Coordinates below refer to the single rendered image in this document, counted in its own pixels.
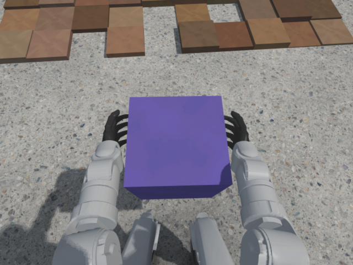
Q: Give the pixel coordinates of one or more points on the robot right forearm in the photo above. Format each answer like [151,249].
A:
[260,205]

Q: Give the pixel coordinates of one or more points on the left robot upper arm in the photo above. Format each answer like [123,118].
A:
[94,247]

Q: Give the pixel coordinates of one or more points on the robot left thigh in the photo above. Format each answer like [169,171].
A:
[141,242]

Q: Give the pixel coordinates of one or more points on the robot thigh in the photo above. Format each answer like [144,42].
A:
[141,242]
[208,242]

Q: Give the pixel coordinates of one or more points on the robot left hand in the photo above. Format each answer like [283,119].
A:
[111,128]

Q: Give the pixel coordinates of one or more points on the robot right thigh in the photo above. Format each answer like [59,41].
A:
[208,242]

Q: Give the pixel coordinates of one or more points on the carton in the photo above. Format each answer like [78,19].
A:
[176,148]

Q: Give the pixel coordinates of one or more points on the robot right hand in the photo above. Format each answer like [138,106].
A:
[239,129]

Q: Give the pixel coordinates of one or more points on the robot left forearm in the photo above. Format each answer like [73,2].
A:
[97,203]

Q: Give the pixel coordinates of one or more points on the right robot upper arm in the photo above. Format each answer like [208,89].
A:
[262,246]

